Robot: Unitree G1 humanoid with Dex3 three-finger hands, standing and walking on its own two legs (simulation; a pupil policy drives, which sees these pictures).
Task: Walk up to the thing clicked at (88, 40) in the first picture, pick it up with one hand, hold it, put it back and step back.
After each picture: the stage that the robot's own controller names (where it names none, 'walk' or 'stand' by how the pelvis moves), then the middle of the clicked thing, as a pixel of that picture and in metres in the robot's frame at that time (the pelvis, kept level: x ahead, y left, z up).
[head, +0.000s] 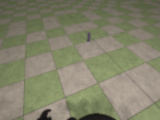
stand; (88, 37) +1.95 +0.10 -0.65
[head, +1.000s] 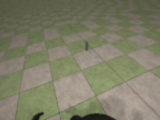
walk; (86, 46) +1.81 +0.25 -0.64
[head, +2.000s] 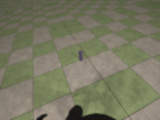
walk; (80, 56) +1.21 +0.33 -0.65
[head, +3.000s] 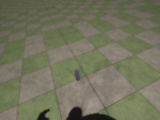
walk; (77, 75) +0.77 +0.28 -0.65
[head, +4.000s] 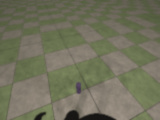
walk; (78, 88) +0.56 +0.17 -0.65
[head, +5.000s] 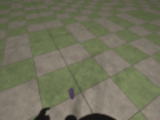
stand; (71, 94) +0.44 +0.22 -0.64
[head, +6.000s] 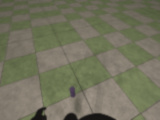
stand; (72, 92) +0.43 +0.19 -0.65
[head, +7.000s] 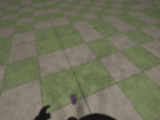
stand; (73, 99) +0.35 +0.18 -0.64
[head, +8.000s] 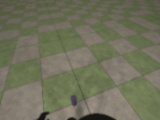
stand; (74, 101) +0.37 +0.18 -0.66
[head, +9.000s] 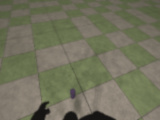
stand; (72, 94) +0.39 +0.16 -0.64
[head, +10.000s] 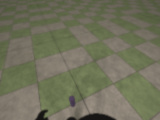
stand; (72, 101) +0.36 +0.19 -0.65
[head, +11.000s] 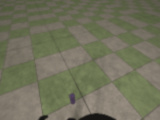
stand; (72, 99) +0.39 +0.19 -0.66
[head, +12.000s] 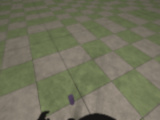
stand; (71, 100) +0.37 +0.21 -0.66
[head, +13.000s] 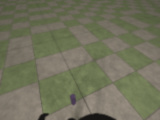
stand; (73, 99) +0.39 +0.18 -0.66
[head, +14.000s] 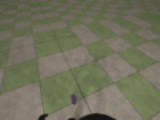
stand; (73, 99) +0.38 +0.17 -0.66
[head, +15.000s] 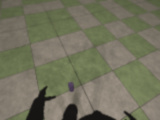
go down; (71, 87) +0.41 +0.18 -0.60
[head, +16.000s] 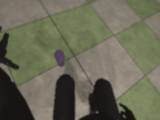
go down; (60, 59) +0.46 +0.25 -0.25
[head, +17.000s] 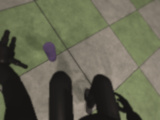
close in; (51, 53) +0.45 +0.27 -0.21
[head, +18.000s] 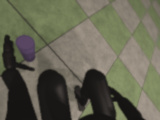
close; (28, 51) +0.42 +0.31 -0.16
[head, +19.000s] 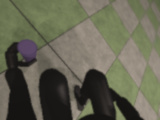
lift; (29, 53) +0.40 +0.31 -0.16
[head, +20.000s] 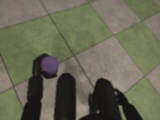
lift; (51, 68) +0.32 +0.27 -0.04
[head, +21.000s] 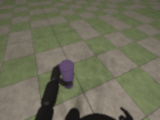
hold; (67, 76) +0.31 +0.15 +0.07
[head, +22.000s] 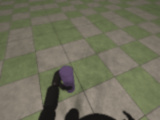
hold; (68, 81) +0.29 +0.15 +0.03
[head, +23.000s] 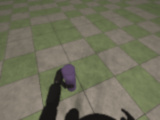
crouch; (70, 79) +0.30 +0.14 +0.02
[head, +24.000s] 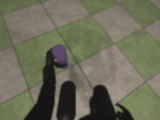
crouch; (62, 59) +0.42 +0.20 -0.05
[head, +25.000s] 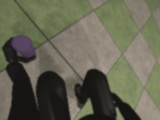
lower; (27, 51) +0.41 +0.30 -0.18
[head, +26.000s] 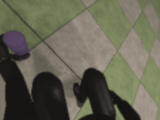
lower; (20, 49) +0.43 +0.32 -0.16
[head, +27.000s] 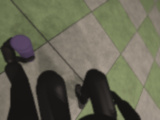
lower; (26, 51) +0.41 +0.31 -0.17
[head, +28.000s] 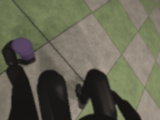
lower; (27, 54) +0.40 +0.31 -0.17
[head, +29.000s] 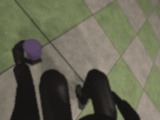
loosen; (34, 54) +0.40 +0.28 -0.17
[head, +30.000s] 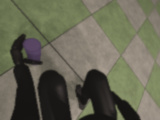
withdraw; (34, 54) +0.40 +0.29 -0.17
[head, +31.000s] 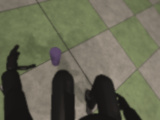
stand; (55, 58) +0.41 +0.26 -0.20
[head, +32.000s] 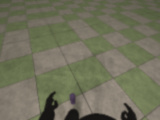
stand; (72, 99) +0.36 +0.15 -0.58
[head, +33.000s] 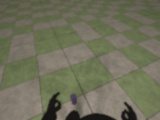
stand; (73, 99) +0.37 +0.17 -0.60
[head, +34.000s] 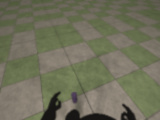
stand; (74, 98) +0.38 +0.16 -0.60
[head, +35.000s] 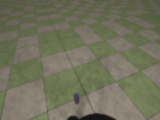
stand; (76, 99) +0.41 +0.15 -0.65
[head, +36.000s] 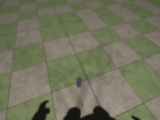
walk; (79, 82) +0.51 +0.12 -0.63
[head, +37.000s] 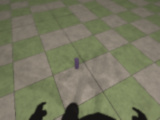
walk; (76, 63) +0.80 +0.22 -0.63
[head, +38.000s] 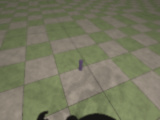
stand; (80, 65) +1.00 +0.17 -0.65
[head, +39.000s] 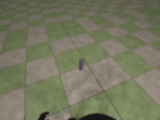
stand; (80, 65) +0.99 +0.18 -0.66
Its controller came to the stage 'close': yes
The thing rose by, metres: 0.67
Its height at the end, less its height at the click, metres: +0.00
